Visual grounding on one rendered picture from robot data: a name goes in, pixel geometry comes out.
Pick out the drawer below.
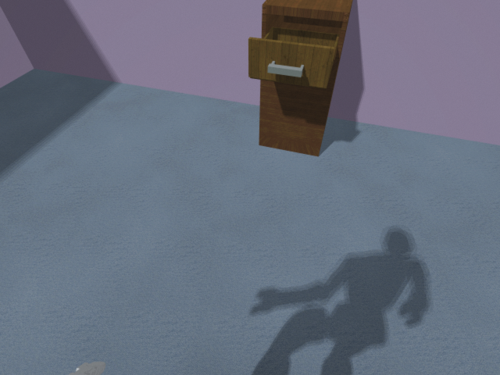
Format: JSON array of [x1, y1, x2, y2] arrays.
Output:
[[248, 27, 340, 89]]

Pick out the handle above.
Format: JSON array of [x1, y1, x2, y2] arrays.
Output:
[[267, 61, 304, 77]]

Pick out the cabinet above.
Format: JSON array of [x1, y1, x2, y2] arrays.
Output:
[[259, 0, 353, 157]]

